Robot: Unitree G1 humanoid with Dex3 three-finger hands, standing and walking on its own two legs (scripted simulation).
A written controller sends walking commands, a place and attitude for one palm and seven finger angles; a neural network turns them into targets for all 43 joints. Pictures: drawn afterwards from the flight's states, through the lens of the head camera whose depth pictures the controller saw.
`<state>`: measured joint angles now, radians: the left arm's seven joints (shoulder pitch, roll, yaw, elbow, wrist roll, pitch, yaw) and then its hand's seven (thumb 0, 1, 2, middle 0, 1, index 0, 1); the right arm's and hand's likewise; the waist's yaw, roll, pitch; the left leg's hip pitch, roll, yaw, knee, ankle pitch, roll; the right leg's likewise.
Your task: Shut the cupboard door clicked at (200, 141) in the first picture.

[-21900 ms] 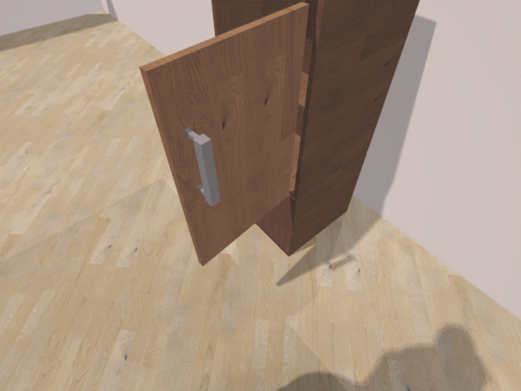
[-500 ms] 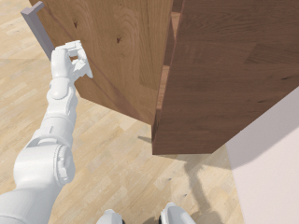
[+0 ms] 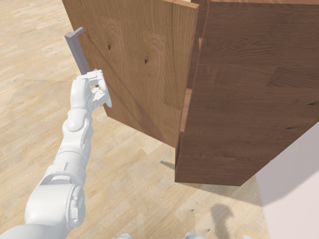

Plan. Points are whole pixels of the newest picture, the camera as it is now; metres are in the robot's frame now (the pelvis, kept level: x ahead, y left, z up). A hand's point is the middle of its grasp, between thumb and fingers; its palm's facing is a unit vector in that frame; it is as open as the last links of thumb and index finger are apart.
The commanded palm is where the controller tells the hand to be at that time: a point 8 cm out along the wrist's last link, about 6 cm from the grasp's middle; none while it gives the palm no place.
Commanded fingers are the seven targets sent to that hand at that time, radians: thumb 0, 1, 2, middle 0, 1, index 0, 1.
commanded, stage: draw the hand back to the body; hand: left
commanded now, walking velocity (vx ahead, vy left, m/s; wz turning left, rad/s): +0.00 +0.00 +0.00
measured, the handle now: (84, 56) +0.64 +0.21 +0.08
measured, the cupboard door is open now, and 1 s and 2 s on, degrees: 66 66 66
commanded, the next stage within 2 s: step back with the hand held close in 1.42 s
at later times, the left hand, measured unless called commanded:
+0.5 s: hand (59, 132) +0.32 +0.19 +0.14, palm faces +0.13 -0.97 -0.19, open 3.1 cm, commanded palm +0.28 +0.24 +0.16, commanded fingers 0.00 0.90 0.90 -0.92 -1.08 -0.92 -1.08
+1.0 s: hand out of the picture +0.22 +0.27 +0.19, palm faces +0.45 -0.81 -0.38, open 5.8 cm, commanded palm +0.16 +0.31 +0.22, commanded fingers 0.00 0.90 0.90 -0.23 -0.33 -0.23 -0.33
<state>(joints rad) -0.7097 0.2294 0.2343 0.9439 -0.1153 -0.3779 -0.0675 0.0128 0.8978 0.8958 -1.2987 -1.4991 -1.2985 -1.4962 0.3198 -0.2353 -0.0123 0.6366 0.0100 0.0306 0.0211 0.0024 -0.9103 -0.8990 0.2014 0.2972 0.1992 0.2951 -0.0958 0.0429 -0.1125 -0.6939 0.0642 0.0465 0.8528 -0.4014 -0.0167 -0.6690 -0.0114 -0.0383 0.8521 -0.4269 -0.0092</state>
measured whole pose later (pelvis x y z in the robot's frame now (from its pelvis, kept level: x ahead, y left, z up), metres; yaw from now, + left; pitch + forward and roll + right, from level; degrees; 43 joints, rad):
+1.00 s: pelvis +0.02 +0.01 +0.05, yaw +1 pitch -4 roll +0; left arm 0.40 0.33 0.30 -0.31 -0.07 -0.03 0.09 0.01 0.89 0.90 -0.50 -0.62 -0.50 -0.61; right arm 0.20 -0.21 0.03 0.63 0.00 -0.03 -0.07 0.01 -0.91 -0.90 0.20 0.30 0.20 0.30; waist 0.07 0.07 0.00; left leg -0.08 0.02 0.05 0.40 -0.25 -0.01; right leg -0.05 -0.03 -0.05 0.39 -0.27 0.01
